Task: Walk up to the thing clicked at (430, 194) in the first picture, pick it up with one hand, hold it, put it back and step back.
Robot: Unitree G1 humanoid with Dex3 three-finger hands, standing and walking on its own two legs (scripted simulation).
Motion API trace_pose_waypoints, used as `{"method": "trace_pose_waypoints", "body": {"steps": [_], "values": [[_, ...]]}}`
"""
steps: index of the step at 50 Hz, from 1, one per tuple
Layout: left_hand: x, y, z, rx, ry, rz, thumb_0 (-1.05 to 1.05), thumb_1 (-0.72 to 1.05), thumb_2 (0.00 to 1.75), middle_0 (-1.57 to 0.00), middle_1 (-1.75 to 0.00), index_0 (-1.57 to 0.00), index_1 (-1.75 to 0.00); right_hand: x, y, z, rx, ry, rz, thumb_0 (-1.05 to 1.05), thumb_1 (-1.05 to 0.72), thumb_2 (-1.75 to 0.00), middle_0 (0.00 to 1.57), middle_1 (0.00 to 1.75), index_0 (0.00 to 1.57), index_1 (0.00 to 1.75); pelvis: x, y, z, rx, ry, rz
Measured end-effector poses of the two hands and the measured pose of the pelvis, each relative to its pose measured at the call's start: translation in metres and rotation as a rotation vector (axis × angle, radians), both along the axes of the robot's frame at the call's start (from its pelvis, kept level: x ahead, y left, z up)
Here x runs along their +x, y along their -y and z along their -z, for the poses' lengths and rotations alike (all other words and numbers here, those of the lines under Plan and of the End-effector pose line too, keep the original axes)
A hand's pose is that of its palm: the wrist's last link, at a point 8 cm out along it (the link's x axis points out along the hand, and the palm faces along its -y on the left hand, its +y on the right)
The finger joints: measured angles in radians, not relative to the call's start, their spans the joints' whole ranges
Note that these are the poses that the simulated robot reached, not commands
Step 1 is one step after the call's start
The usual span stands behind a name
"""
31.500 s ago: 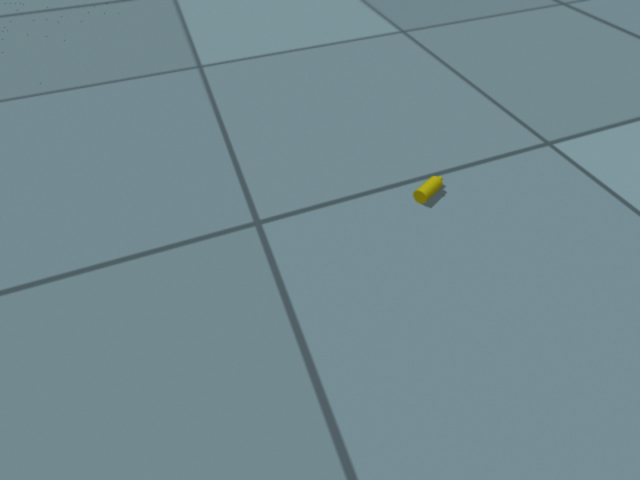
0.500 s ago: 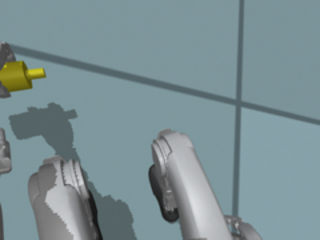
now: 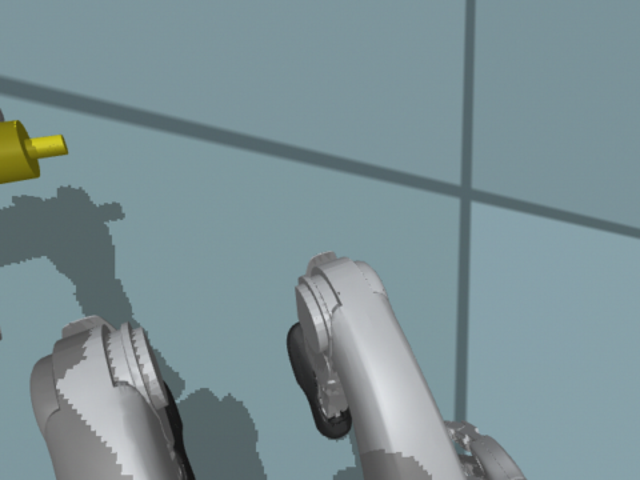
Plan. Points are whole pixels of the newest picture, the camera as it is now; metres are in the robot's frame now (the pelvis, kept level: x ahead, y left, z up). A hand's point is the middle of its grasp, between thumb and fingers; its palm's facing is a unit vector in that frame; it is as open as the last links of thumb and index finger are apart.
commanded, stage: lower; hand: left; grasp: from above
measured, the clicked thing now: out of the picture +0.52 +0.29 -0.21
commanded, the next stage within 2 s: rest in 0.06 s
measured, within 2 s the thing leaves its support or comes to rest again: rests again in 1.98 s
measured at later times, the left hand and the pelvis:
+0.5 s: hand out of the picture +0.52 +0.29 -0.21, palm faces -0.47 -0.08 -0.88, open 9.8 cm; pelvis +0.00 +0.00 -0.01, yaw -2 degrees
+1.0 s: hand out of the picture +0.52 +0.29 -0.23, palm faces -0.46 -0.09 -0.88, open 9.6 cm; pelvis +0.00 +0.00 -0.01, yaw -3 degrees
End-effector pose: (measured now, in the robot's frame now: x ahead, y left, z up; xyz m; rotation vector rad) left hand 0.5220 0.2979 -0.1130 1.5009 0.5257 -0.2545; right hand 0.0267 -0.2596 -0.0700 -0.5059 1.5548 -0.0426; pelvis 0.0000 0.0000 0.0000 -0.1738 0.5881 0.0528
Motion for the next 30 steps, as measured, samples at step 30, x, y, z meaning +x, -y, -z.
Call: {"method": "trace_pose_waypoints", "body": {"steps": [30], "values": [[0.005, 0.004, 0.049, -0.004, 0.014, -0.018, -0.01, 0.02, 0.4, -0.71, -0.6, -0.75, -0.55, -0.006, -0.009, -0.005, 0.003, -0.014, -0.062, 0.0, -0.91, -0.89, 0.2, 0.3, 0.21, 0.3, 0.003, -0.002, 0.009, -0.029, 0.025, 0.022]]}}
